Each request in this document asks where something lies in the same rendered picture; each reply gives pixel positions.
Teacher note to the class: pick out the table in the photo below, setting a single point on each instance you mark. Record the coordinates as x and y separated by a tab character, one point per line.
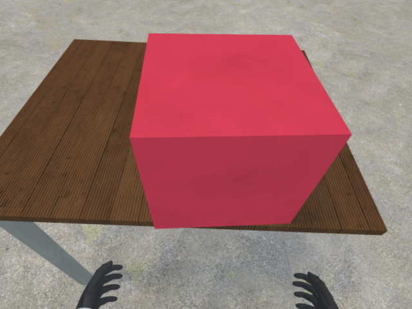
67	157

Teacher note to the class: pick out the carton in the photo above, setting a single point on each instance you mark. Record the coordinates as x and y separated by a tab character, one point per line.
231	129

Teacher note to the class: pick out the right robot hand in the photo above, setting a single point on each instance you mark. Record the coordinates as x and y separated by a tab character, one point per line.
321	298

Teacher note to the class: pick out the left robot hand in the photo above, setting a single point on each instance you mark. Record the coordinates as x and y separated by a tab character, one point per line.
90	297

